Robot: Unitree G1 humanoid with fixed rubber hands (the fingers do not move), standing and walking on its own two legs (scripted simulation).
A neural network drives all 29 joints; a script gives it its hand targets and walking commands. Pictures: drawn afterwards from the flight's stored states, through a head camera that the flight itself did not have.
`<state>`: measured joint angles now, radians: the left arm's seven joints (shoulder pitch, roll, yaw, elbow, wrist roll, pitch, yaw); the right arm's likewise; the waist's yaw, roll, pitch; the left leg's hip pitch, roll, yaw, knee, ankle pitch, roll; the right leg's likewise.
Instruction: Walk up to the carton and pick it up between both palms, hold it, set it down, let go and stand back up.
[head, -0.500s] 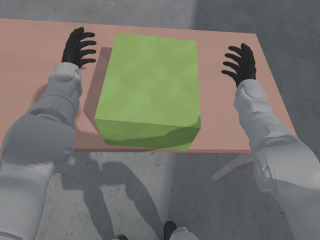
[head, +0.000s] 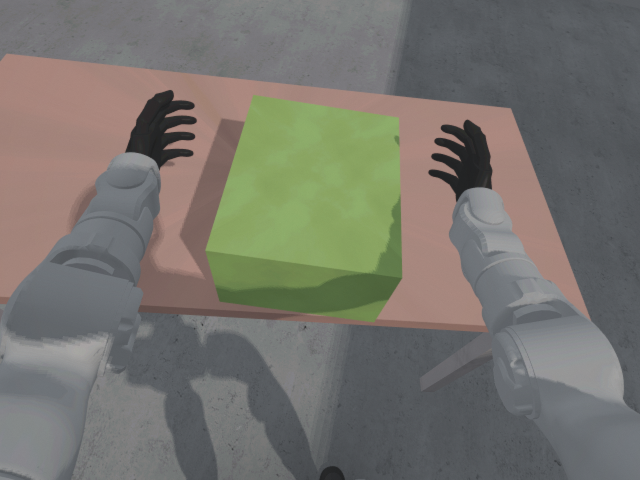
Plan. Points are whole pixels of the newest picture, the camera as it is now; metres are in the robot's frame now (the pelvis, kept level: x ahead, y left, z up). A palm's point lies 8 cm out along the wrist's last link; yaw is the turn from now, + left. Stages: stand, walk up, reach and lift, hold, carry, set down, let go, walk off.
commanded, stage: set down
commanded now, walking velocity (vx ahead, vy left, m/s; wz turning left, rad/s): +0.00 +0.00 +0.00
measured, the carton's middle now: (312, 206) +0.51 -0.03 -0.03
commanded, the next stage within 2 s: none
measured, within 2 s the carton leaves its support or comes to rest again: neither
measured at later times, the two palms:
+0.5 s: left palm (144, 215) +0.43 +0.19 +0.06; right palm (466, 246) +0.38 -0.21 +0.06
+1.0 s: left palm (125, 291) +0.35 +0.21 +0.02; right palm (455, 314) +0.31 -0.19 +0.02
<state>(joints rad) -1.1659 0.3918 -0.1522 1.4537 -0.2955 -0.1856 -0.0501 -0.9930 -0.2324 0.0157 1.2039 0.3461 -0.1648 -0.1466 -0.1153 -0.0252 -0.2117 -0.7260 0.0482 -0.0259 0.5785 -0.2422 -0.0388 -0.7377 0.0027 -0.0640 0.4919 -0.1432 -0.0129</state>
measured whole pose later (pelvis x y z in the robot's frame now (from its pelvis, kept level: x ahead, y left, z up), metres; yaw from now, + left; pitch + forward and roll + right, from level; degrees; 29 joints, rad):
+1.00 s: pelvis +0.00 +0.01 +0.01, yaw -1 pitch +8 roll -1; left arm -0.44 0.29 0.00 0.97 -0.17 -0.33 -0.10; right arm -0.38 -0.10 0.04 0.93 0.27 -0.43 -0.20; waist -0.06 0.00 -0.05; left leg -0.41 0.04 -0.02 0.54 -0.26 -0.03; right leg -0.42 0.01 -0.04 0.44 -0.14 0.02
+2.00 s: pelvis +0.03 +0.01 +0.02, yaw -2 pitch -6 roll -1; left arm 0.16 0.27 -0.04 0.55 -0.15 -0.11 -0.07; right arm 0.17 -0.11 -0.02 0.65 0.09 -0.28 -0.08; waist 0.02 0.01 0.08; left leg -0.02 0.04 0.01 0.40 -0.29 -0.02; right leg -0.07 0.01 0.01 0.38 -0.21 0.00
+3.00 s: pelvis +0.02 +0.00 +0.02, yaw -2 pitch -4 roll +0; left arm 0.17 0.20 0.01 0.51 0.00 0.15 0.00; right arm 0.18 -0.19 -0.03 0.73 -0.02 -0.21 0.02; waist 0.01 0.00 0.10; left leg -0.05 0.05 0.02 0.39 -0.26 -0.03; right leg -0.11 0.02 0.00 0.38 -0.20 -0.01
